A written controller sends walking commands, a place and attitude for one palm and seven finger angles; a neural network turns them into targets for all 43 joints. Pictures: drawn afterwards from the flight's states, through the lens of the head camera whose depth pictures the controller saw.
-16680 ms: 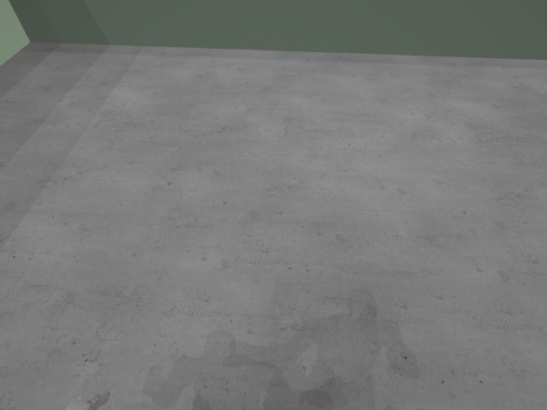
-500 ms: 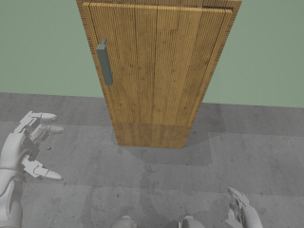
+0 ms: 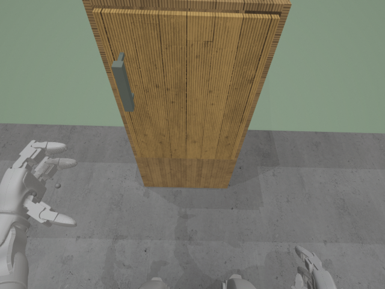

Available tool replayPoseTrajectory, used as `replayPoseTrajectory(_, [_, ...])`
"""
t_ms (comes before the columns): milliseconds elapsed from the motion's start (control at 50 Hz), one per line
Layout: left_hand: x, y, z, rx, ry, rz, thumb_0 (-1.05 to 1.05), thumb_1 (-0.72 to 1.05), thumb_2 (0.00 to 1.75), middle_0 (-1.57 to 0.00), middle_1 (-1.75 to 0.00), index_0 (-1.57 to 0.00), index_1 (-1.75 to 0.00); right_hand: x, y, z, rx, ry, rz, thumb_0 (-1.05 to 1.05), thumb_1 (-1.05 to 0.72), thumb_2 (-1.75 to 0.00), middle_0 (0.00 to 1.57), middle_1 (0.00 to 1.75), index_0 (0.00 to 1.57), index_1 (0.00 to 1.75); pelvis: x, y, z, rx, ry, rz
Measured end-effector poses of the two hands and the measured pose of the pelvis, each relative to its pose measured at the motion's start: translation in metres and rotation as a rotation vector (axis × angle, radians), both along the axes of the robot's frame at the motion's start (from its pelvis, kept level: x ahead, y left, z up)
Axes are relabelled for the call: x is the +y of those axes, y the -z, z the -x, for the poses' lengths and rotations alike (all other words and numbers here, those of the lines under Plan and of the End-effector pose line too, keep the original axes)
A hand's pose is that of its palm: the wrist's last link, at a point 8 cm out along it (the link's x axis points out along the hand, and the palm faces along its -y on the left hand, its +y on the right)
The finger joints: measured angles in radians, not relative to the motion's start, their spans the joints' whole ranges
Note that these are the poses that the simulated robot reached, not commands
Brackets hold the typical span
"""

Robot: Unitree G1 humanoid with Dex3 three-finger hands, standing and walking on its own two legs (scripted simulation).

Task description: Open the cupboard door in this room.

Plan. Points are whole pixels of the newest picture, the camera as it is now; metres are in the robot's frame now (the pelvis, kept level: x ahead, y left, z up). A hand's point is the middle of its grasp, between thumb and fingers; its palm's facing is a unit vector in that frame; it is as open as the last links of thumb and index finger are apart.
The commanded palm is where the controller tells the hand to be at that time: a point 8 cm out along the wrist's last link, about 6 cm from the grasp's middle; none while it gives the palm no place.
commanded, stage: raise the hand with hooked fingers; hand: left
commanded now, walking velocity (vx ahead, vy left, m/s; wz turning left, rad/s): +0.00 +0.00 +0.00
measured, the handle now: (125, 83) +0.60 +0.21 +0.05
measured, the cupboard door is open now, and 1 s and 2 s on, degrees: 0 0 0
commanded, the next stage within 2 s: move the hooked fingers beside the handle in 0.06 s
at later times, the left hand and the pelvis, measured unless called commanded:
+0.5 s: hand (69, 162) +0.34 +0.27 +0.06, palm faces +0.03 -1.00 -0.02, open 14.0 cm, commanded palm +0.32 +0.32 +0.06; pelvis -0.01 +0.00 -0.01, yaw +0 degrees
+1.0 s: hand (81, 132) +0.42 +0.27 +0.05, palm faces +0.02 -1.00 -0.01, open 14.0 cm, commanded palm +0.40 +0.32 +0.05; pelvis -0.01 +0.00 -0.01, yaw -1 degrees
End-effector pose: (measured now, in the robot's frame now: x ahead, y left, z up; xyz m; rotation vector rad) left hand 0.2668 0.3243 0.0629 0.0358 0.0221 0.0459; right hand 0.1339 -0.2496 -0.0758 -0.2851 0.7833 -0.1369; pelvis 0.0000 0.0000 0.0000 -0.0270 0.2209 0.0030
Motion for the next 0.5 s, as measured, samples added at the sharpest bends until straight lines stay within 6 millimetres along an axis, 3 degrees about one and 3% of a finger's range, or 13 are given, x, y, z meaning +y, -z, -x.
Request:
replayPoseTrajectory(260, [0.002,-0.002,0.003,-0.001,-0.004,0.004,-0.01,-0.5,0.3,-0.3,-1.2,-0.3,-1.2,0.007,0.001,-0.007,-0.028,-0.03,-0.011,0.02,-0.9,-0.9,0.2,0.3,0.21,0.3,-0.001,0.001,0.006,-0.009,-0.008,-0.002])
replayPoseTrajectory(500, [-0.004,0.0,-0.052,-0.001,0.02,0.017,-0.02,-0.5,0.3,-0.3,-1.2,-0.3,-1.2,-0.006,0.011,0.02,0.06,0.015,0.021,0.01,-0.9,-0.9,0.2,0.3,0.21,0.3,-0.003,0.005,0.012,0.016,-0.002,-0.003])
